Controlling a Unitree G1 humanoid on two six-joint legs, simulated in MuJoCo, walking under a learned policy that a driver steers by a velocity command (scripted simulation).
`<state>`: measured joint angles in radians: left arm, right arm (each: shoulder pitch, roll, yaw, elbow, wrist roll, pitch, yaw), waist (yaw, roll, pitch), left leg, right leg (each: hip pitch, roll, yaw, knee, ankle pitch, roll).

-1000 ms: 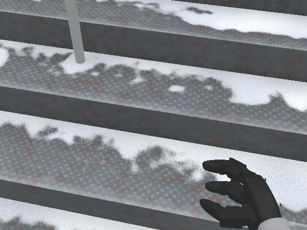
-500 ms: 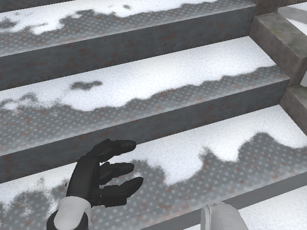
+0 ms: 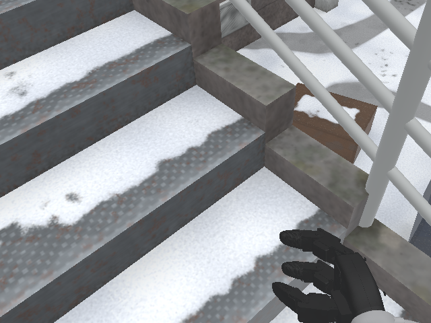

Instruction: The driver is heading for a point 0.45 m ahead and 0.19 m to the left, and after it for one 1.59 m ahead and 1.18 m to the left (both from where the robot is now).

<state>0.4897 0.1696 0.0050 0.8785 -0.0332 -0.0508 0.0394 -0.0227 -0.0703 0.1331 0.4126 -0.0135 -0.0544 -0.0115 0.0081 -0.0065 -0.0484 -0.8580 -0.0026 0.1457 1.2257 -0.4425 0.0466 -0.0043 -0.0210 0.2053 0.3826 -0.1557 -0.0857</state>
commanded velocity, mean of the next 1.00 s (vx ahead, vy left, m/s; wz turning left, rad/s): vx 0.70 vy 0.19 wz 0.45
